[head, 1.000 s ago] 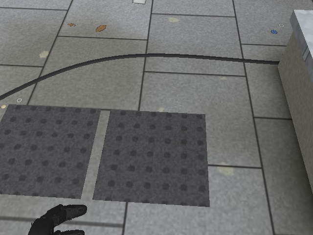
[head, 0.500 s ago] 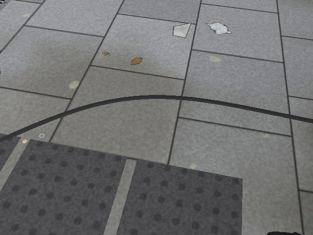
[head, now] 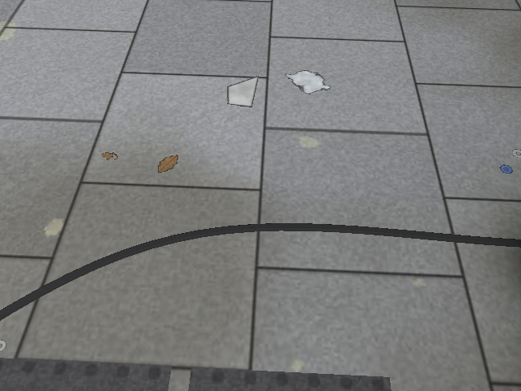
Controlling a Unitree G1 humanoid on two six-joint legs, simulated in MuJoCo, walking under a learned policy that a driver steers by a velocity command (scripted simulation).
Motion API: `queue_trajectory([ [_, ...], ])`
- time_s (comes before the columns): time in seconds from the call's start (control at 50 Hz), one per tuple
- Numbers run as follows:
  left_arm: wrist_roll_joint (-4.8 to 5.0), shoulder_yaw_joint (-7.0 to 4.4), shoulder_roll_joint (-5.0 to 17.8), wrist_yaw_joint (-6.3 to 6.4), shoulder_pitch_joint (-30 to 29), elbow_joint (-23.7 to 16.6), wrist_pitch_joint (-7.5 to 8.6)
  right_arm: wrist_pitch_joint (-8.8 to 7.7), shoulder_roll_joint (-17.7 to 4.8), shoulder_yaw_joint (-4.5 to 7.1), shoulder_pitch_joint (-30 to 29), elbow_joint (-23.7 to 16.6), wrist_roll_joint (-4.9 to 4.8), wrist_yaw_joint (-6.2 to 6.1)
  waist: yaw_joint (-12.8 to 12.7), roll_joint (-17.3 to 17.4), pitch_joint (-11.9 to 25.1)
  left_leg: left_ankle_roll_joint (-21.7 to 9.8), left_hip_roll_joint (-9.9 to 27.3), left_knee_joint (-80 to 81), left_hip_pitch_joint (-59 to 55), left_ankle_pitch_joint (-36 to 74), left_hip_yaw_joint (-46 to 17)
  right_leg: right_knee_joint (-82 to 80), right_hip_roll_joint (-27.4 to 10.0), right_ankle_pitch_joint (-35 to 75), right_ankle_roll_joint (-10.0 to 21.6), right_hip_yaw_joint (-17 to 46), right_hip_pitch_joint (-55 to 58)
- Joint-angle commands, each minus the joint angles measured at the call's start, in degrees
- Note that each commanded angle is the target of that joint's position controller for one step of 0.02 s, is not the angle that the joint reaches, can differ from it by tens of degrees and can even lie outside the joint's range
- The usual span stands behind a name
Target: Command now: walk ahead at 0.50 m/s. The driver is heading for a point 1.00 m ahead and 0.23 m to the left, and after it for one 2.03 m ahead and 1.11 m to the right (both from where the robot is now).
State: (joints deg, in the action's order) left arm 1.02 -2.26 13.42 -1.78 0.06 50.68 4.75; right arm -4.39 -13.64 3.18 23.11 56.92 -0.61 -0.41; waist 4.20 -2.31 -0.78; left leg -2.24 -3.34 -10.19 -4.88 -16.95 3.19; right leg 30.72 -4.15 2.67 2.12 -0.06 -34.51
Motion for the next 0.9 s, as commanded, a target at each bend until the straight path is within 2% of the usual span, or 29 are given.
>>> queue_trajectory([
  [0.02, 0.27, -1.34, 5.9, -0.82, -4.7, -4.8, 1.45, 0.49, -9.9, 2.35, 1.3, -1.1, -0.25, -0.63, -2.4, 6.8, -3.0, -7.4, 18.7, -3.4, -2.5, 32.3, -6.7, -2.2, 1.0, -5.2, 2.0, -0.6, -0.6],
  [0.04, 0.22, -2.06, 7.3, -0.77, -1.0, -3.9, 1.53, 0.75, -10.5, 2.51, 0.2, -1.3, -0.21, -0.66, -4.7, 7.9, -0.4, -6.7, 18.1, -7.8, -2.4, 42.0, -6.0, -2.4, 3.0, -6.7, 3.0, -2.2, 5.8],
  [0.06, 0.11, -3.35, 9.4, -0.5, 7.3, -1.3, 1.5, 1.11, -9.9, 2.23, -0.9, -1.6, -0.11, -0.64, -8.9, 7.6, 4.4, -5.3, 15.6, -17.1, -0.2, 48.5, -4.0, -3.5, 4.8, -5.7, 4.5, -3.7, 17.1],
  [0.08, -0.43, -4.65, 12.7, 0.01, 18.2, 1.6, 1.37, 1.13, -8.4, 1.42, -1.1, -2.7, 0.47, -0.61, -12.8, 5.2, 12.0, -3.5, 12.7, -31.6, 10.2, 40.2, -2.3, -1.0, -0.7, -4.7, 7.6, 2.4, 34.8],
  [0.1, -1.13, -6.07, 18.2, 0.38, 26.0, 3.2, 0.92, -0.02, -1.8, -0.58, 5.5, -3.5, 0.82, 0.14, -10.9, -8.2, 20.7, 1.2, 2.6, -55.0, 34.5, 11.3, -0.6, -3.7, -15.7, -12.7, 17.2, 28.7, 57.9],
  [0.12, -0.55, -4.56, 13.9, 0.31, 25.6, 3.4, 0.75, -1.6, -3.1, -0.54, 4.1, -2.7, -0.13, 0.41, -11.3, -9.9, 23.2, 0.9, 0.0, -64.4, 43.0, -16.1, -9.1, -12.5, -18.5, -17.7, 18.7, 42.5, 59.6],
  [0.14, -0.09, -3.59, 11.0, 0.35, 20.2, 2.6, 0.91, -2.64, -7.9, 0.8, -1.3, -4.4, -1.86, 0.65, -10.7, -7.3, 14.0, -0.4, 3.8, -67.7, 48.3, -13.7, -10.1, -13.6, -16.4, -19.5, 15.3, 34.2, 52.1],
  [0.16, -0.25, -2.92, 8.8, 0.4, 14.9, 1.2, 1.0, -3.02, -8.6, 0.94, -5.0, -5.4, -2.2, 0.43, -8.9, -3.4, 8.5, -1.0, 7.3, -65.3, 47.7, -8.0, -8.3, -15.0, -14.2, -16.6, 13.2, 26.1, 43.0],
  [0.18, -0.69, -2.28, 6.8, 0.19, 11.3, 0.7, 1.13, -2.81, -8.3, 1.32, -7.0, -5.6, -1.47, -0.01, -7.1, -0.7, 4.2, -0.7, 9.5, -61.3, 45.3, -3.8, -7.1, -17.2, -11.9, -12.6, 11.9, 20.4, 34.4],
  [0.2, -1.31, -1.79, 5.2, 0.11, 9.5, 0.7, 1.46, -1.97, -7.5, 1.7, -5.9, -5.2, -1.04, -0.32, -5.0, -1.6, 2.7, -0.7, 11.3, -58.1, 41.3, -1.0, -7.6, -19.2, -10.1, -10.5, 10.5, 15.8, 29.0],
  [0.24, -1.64, -1.89, 5.4, 0.07, 9.7, 1.7, 1.87, -0.19, -4.3, 1.39, -3.3, -4.3, -1.06, -0.43, -3.4, -2.6, 1.8, -0.2, 12.3, -55.6, 37.3, 1.2, -7.5, -22.4, -9.0, -8.5, 10.4, 11.0, 23.6],
  [0.3, -2.01, -2.52, 7.9, 1.12, 12.3, 3.2, 2.37, 0.88, -4.6, 1.74, -7.1, -6.0, -0.9, -0.66, -3.6, -1.2, -0.8, 0.8, 12.2, -50.1, 42.4, 8.1, -9.2, -24.9, -9.1, -4.4, 10.7, 5.7, 23.3],
  [0.36, -1.92, -2.45, 8.3, 2.03, 13.2, 3.6, 2.27, 0.52, -4.5, 1.88, -11.0, -7.4, -0.63, -0.11, -4.5, -0.6, -1.4, 1.0, 10.8, -40.6, 44.6, 18.2, -9.5, -25.2, -8.0, -0.6, 8.9, 0.2, 25.9],
  [0.42, -1.55, -2.34, 8.8, 2.6, 14.6, 3.8, 2.1, 0.27, -3.2, 1.18, -16.9, -9.5, -0.45, 0.89, -6.5, -0.2, -2.8, 0.8, 9.8, -31.7, 42.7, 24.3, -5.6, -26.1, -7.5, -0.1, 7.5, -4.3, 27.2],
  [0.52, -0.8, -2.79, 9.9, 2.92, 19.7, 5.6, 0.1, 0.41, -2.5, 0.38, -24.2, -14.2, -0.55, 2.81, -8.8, 0.9, -5.1, -1.0, 8.7, -25.4, 48.0, 18.3, -2.6, -21.2, -11.5, 7.3, 6.8, -7.1, 40.2],
  [0.54, -0.63, -2.97, 10.4, 3.04, 19.5, 5.5, -0.45, 0.44, -2.8, 0.45, -24.6, -15.1, -0.62, 3.28, -8.4, 0.5, -5.0, -1.6, 8.1, -24.8, 47.8, 15.4, -1.6, -19.1, -12.2, 11.6, 6.4, -7.7, 41.9],
  [0.58, -0.46, -3.48, 12.1, 3.47, 17.7, 4.4, -1.34, 0.62, -4.6, 1.22, -22.3, -16.1, -0.66, 3.99, -5.9, -1.7, -2.1, -3.6, 5.0, -24.8, 41.3, 9.5, 1.9, -12.1, -12.5, 30.2, 5.1, -9.6, 43.2],
  [0.6, -0.49, -3.72, 12.8, 3.76, 16.9, 3.9, -1.83, 0.81, -6.2, 2.11, -18.1, -15.6, -0.67, 4.11, -3.3, -2.9, 0.9, -4.8, 2.7, -25.2, 35.1, 7.0, 3.5, -5.3, -12.1, 39.1, 4.3, -10.5, 42.7],
  [0.62, -0.41, -3.69, 12.9, 3.99, 15.7, 3.2, -2.28, 0.89, -8.7, 3.6, -10.0, -13.9, -0.84, 3.91, 1.2, -2.3, 5.1, -6.6, 0.2, -22.2, 23.9, 9.1, 4.1, 5.6, -10.4, 41.2, 2.9, -11.8, 39.4],
  [0.64, -0.74, -3.28, 12.3, 4.1, 15.7, 2.0, -1.99, 1.23, -13.3, 5.67, -0.4, -11.9, -0.81, 2.84, 5.4, 2.0, 10.6, -9.8, 3.9, -19.8, 6.4, 10.2, -4.6, 21.7, -8.0, 28.3, 0.5, -12.0, 27.0],
  [0.66, -2.65, -0.44, 3.1, 2.74, 21.3, -0.7, -0.19, 1.2, -19.3, 6.75, 1.0, -11.6, -1.09, 2.14, -0.3, 16.9, 15.9, -20.5, 19.2, -16.7, -15.2, 5.6, -35.5, 43.1, 3.9, -24.7, -3.2, -9.1, 0.0],
  [0.68, -0.53, -0.82, 6.7, 1.63, 17.0, -1.7, 2.69, 0.78, -15.7, 5.4, 3.0, -12.7, -0.45, 2.07, 2.2, 12.8, 22.9, -23.8, 23.6, -7.7, -20.6, 0.9, -51.6, 51.3, 7.0, -36.1, -2.6, 3.9, -8.6],
  [0.7, 1.6, -1.7, 9.6, 1.01, 11.0, -3.5, 4.3, 0.36, -12.3, 4.5, 0.9, -12.7, 0.17, 1.87, 3.3, 10.1, 15.4, -20.0, 21.3, -7.0, -16.5, 4.1, -42.5, 50.8, 3.3, -31.4, -0.8, 6.0, -13.9],
  [0.72, 1.42, -1.49, 9.2, 1.12, 9.3, -4.0, 4.93, 0.02, -10.3, 3.95, -3.1, -13.5, -0.05, 1.78, 1.1, 5.1, 10.5, -17.7, 18.8, -7.0, -8.0, 8.6, -34.6, 45.9, 0.6, -26.3, 0.0, 5.6, -12.4],
  [0.74, 0.07, -1.91, 9.2, 1.55, 9.0, -3.4, 4.75, -0.04, -8.6, 3.39, -7.5, -14.7, -0.03, 1.84, -1.5, 1.6, 6.5, -16.1, 16.6, -6.1, 1.4, 14.5, -28.9, 40.2, -1.2, -23.8, -0.5, 5.1, -8.4],
  [0.76, -0.62, -2.48, 9.8, 1.74, 10.1, -3.3, 3.92, -0.12, -7.4, 2.85, -9.9, -15.7, 0.44, 1.68, -3.7, 2.2, 5.1, -15.5, 15.0, -4.7, 7.5, 18.7, -25.6, 37.0, -2.5, -22.3, -1.0, 5.3, -3.8],
  [0.82, -1.67, -2.5, 7.8, 2.02, 10.5, -4.3, 1.76, -0.18, -9.3, 3.15, -10.0, -16.4, 0.11, 0.93, -5.6, 3.2, 3.0, -15.7, 12.9, -2.2, 16.2, 23.6, -21.2, 28.5, -2.4, -19.3, -3.9, 3.7, 0.1],
  [0.86, -1.99, -2.13, 6.7, 2.29, 6.1, -6.1, 1.34, -0.1, -11.1, 3.68, -8.3, -16.2, -0.13, 0.12, -4.5, 3.9, 1.5, -14.6, 11.2, -1.6, 18.8, 23.5, -18.6, 19.9, -1.2, -12.4, -5.5, 2.8, -0.1],
  [0.9, -1.86, -1.69, 5.7, 2.09, 1.7, -7.4, 1.45, 0.25, -11.3, 3.82, -6.9, -16.1, -0.4, -0.34, -2.8, 5.2, 0.8, -12.4, 8.7, -2.3, 20.5, 19.6, -16.4, 10.1, 0.8, -3.8, -5.7, 2.5, 2.4],
])
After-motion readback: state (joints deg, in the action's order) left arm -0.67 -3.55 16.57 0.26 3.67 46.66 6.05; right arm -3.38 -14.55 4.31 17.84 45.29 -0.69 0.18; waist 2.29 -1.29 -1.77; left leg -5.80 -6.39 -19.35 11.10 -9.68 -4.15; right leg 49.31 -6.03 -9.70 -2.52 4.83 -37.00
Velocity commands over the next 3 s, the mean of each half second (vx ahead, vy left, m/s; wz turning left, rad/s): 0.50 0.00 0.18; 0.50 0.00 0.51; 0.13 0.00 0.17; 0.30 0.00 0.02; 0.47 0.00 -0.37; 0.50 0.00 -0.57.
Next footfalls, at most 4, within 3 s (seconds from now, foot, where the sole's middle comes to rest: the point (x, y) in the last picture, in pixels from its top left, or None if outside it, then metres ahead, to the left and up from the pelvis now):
0.08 right None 0.23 -0.13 -0.77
0.64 left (204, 381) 0.52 0.13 -0.77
1.10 right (237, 263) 0.85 0.03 -0.77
1.56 left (175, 330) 0.66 0.20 -0.77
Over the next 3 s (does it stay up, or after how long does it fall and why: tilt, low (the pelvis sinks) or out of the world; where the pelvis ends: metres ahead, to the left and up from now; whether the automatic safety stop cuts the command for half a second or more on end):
stays up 1.29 0.23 -0.01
